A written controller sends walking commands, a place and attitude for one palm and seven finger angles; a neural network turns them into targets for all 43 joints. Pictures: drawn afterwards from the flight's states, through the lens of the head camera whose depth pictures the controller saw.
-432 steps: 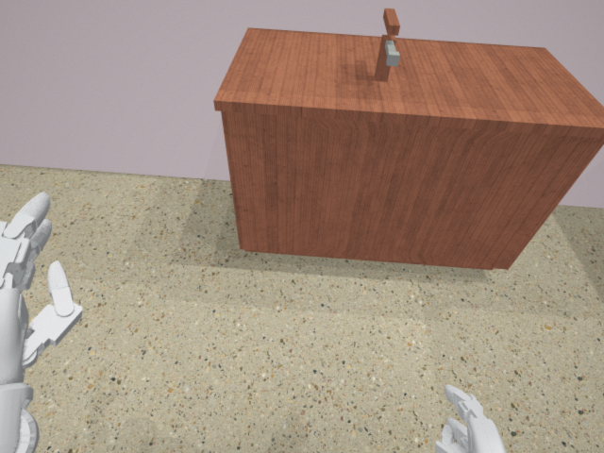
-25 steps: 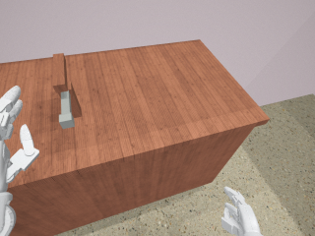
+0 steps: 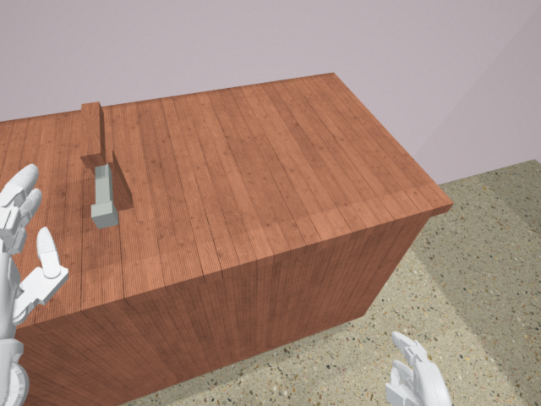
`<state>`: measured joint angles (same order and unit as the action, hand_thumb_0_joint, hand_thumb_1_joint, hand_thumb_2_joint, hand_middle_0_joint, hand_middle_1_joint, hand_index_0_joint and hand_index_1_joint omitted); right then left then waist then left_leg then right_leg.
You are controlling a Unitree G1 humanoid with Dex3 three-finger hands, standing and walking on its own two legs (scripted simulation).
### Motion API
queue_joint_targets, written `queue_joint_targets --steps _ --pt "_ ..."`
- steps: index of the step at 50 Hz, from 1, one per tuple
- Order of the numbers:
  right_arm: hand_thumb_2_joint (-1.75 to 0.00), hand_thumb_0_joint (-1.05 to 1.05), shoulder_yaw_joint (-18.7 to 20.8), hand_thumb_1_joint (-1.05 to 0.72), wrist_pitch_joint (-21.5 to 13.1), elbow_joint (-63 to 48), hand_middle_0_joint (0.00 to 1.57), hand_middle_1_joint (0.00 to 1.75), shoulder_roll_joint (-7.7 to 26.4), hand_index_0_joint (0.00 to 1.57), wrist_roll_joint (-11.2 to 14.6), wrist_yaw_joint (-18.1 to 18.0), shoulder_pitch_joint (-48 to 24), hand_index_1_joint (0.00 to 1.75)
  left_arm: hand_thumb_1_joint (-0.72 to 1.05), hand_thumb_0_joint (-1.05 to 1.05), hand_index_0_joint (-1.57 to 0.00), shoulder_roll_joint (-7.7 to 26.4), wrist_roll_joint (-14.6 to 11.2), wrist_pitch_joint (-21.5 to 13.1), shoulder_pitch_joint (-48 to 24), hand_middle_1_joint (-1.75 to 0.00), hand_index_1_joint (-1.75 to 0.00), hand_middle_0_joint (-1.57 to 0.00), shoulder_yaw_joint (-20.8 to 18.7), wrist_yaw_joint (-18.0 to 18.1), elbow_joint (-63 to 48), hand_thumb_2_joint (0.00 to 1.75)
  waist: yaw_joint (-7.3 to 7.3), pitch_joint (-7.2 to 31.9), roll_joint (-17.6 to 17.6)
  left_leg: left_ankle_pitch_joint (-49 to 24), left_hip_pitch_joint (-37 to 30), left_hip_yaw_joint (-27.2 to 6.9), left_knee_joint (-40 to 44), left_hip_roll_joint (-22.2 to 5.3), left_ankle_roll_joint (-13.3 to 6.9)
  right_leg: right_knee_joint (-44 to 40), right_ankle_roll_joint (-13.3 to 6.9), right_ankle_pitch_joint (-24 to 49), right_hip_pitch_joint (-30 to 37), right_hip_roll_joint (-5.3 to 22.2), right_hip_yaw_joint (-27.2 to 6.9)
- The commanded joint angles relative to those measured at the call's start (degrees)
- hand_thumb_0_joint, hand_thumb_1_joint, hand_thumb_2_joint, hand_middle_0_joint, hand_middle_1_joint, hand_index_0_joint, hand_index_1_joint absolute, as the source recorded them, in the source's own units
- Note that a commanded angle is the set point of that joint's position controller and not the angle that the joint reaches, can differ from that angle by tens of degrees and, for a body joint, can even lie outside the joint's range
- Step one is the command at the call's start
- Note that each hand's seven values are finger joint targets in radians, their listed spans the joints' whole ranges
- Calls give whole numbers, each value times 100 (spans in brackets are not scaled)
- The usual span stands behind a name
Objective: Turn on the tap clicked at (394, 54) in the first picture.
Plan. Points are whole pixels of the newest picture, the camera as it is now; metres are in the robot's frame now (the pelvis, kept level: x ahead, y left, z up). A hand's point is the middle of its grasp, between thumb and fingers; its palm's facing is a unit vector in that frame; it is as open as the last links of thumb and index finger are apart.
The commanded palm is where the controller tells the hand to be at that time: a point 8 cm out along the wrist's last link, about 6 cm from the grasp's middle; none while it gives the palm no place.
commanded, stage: shuffle to correct the standing spot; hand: left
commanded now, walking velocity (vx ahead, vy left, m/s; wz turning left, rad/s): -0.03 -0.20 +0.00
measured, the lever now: (105, 214) +0.34 +0.28 +0.09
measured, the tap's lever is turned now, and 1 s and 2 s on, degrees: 0 0 0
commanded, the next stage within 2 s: come to a stop and stand still in 0.24 s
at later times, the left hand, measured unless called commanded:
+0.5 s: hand (115, 270) +0.22 +0.19 +0.15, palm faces +0.34 -0.86 -0.38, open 7.4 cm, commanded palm +0.17 +0.24 +0.17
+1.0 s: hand (99, 253) +0.26 +0.23 +0.13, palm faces +0.28 -0.87 -0.41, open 7.4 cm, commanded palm +0.19 +0.27 +0.17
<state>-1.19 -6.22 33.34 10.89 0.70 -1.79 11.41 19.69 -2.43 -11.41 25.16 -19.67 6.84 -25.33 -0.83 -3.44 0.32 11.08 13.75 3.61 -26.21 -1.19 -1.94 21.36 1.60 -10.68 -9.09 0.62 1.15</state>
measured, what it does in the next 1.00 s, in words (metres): stands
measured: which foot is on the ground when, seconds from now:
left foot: down 0.00-1.00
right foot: down 0.00-1.00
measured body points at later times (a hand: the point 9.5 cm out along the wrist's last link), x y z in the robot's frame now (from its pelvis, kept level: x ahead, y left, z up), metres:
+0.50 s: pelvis +0.01 -0.04 +0.00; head +0.03 -0.04 +0.45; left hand +0.20 +0.24 +0.17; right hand +0.18 -0.27 -0.08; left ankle +0.04 +0.09 -0.74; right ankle +0.01 -0.14 -0.74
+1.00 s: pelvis +0.02 +0.00 +0.00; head +0.07 +0.02 +0.44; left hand +0.23 +0.28 +0.15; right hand +0.19 -0.24 -0.08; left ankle +0.04 +0.09 -0.74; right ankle +0.01 -0.14 -0.74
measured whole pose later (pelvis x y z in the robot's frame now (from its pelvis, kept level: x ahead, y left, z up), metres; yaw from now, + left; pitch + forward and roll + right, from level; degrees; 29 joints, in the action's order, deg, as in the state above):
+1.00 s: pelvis +0.02 +0.00 +0.00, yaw -1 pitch +1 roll -1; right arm -1.1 -8.5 32.7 12.4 -0.2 -0.1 12.1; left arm 21.1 -0.8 -12.3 26.2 -19.7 4.9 -27.5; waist 0.0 -5.0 -2.2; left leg 15.1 15.6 4.7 -30.0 -1.9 -1.7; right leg 25.5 1.4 -14.5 -11.6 0.2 -0.1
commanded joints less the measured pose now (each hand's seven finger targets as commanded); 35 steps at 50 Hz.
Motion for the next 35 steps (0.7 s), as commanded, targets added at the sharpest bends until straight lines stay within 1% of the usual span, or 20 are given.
queue_joint_targets --steps 1,3,6,8,9,13,17,18,19,20,22,24,25,26,28,29,32,33,34,35 --pt "-90 0 277 -90 -297 -950 20 30 672 20 -3 -25 -551 30 90 0 -20 879 -59 -344 -517 -30 -30 -20 -523 57 -1317 90 15 684 418 414 -261 -808 846 -695 26 -196 -178 259 1 115 -191" --pt "-90 0 280 -90 -282 -986 20 30 656 20 9 -11 -573 30 90 0 -20 970 -74 -304 -491 -30 -30 -20 -605 58 -1376 90 15 703 469 300 -279 -810 830 -706 41 -165 -179 298 -1 99 -186" --pt "-90 0 303 -90 -266 -1023 20 30 651 20 3 31 -538 30 90 0 -20 874 -97 -294 -517 -30 -30 -20 -508 36 -1503 90 26 752 630 304 -280 -753 735 -750 29 -158 -188 329 -21 80 -208" --pt "-90 0 303 -90 -253 -1051 20 30 640 20 7 38 -552 30 90 0 -20 1009 -126 -264 -367 -30 -30 -20 -658 42 -1562 90 18 852 659 46 -360 -738 645 -759 31 -124 -200 455 -8 97 -212" --pt "-90 0 293 -90 -226 -1037 20 30 626 20 -13 44 -522 30 90 0 -20 909 -139 -253 -318 -30 -30 -20 -568 21 -1553 90 17 858 589 -63 -331 -707 573 -773 22 -135 -193 514 6 84 -197" --pt "-90 0 325 -90 -182 -1078 20 30 632 20 19 50 -521 30 90 0 -20 1028 -197 -188 -140 -30 -30 -20 -701 -4 -1635 90 33 973 479 -557 -405 -635 325 -779 39 -60 -212 779 21 121 -232" --pt "-90 0 356 -90 -131 -1076 20 30 649 20 6 33 -491 30 90 0 -20 1022 -247 -141 -69 -30 -30 -20 -699 -46 -1585 90 36 879 392 -293 -278 -541 150 -788 40 -89 -229 686 -96 164 -339" --pt "-90 0 346 -90 -125 -1077 20 30 642 20 25 20 -537 30 90 0 -20 1091 -251 -111 -2 -30 -30 -20 -764 -23 -1627 90 37 949 418 -330 -326 -503 72 -720 39 -103 -259 745 -68 217 -413" --pt "-90 0 329 -90 -127 -1054 20 30 648 20 23 17 -519 30 90 0 -20 930 -257 -113 -41 -30 -30 -20 -612 -22 -1611 90 51 919 406 -206 -290 -464 5 -635 47 -158 -282 744 -69 256 -496" --pt "-90 0 338 -90 -150 -1045 20 30 654 20 40 4 -545 30 90 0 -20 1020 -252 -109 -53 -30 -30 -20 -700 15 -1576 90 39 910 420 -51 -254 -440 -41 -567 60 -222 -308 677 -64 342 -625" --pt "-90 0 333 -90 -155 -1007 20 30 651 20 55 -17 -541 30 90 0 -20 1015 -242 -94 54 -30 -30 -20 -704 63 -1496 90 40 874 195 73 -241 -411 -183 -441 59 -365 -348 543 -82 458 -781" --pt "-90 0 295 -90 -144 -961 20 30 674 20 48 -42 -568 30 90 0 -20 931 -236 -62 65 -30 -30 -20 -592 81 -1495 90 66 805 116 -27 -243 -447 -216 -381 50 -411 -368 604 -82 525 -783" --pt "-90 0 316 -90 -166 -969 20 30 698 20 64 -59 -610 30 90 0 -20 1023 -230 -66 13 -30 -30 -20 -659 100 -1544 90 57 756 160 -27 -253 -448 -225 -367 51 -439 -363 578 -124 555 -846" --pt "-90 0 307 -90 -164 -955 20 30 694 20 52 -68 -600 30 90 0 -20 1044 -222 -66 83 -30 -30 -20 -688 114 -1482 90 51 731 31 -100 -256 -464 -240 -361 41 -447 -358 654 -107 571 -822" --pt "-90 0 315 -90 -159 -938 20 30 719 20 71 -99 -669 30 90 0 -20 1102 -219 -49 62 -30 -30 -20 -736 137 -1474 90 49 718 80 -266 -289 -488 -208 -362 38 -383 -348 877 -43 612 -796" --pt "-90 0 308 -90 -147 -921 20 30 718 20 61 -95 -613 30 90 0 -20 995 -225 -60 48 -30 -30 -20 -640 126 -1413 90 56 708 -73 -298 -292 -503 -178 -366 36 -355 -330 874 -26 575 -720" --pt "-90 0 341 -90 -155 -935 20 30 750 20 71 -93 -620 30 90 0 -20 1007 -217 -90 -28 -30 -30 -20 -660 123 -1479 90 45 761 3 -498 -424 -515 -76 -402 16 -263 -304 1045 48 525 -657" --pt "-90 0 -582 -90 -259 -1429 20 30 945 20 401 -548 553 30 90 0 -20 5859 -188 -1095 -5623 -30 -30 -20 -2300 210 -3272 90 323 299 486 -587 -220 -399 94 -137 47 -310 100 66 -553 270 -196" --pt "-90 0 84 -90 -502 -1058 20 30 260 20 299 -356 -221 30 90 0 -20 2099 68 -587 -2880 -30 -30 -20 -1732 67 -355 90 30 370 -87 -332 -397 -484 -44 -682 48 -10 -194 -941 -1165 392 -285" --pt "-90 0 220 -90 -522 -831 20 30 836 20 23 -197 -328 30 90 0 -20 2238 8 -459 -1985 -30 -30 -20 -1568 -10 232 90 -143 471 21 -53 -329 -316 -157 -332 136 -159 -386 -193 -832 204 -737"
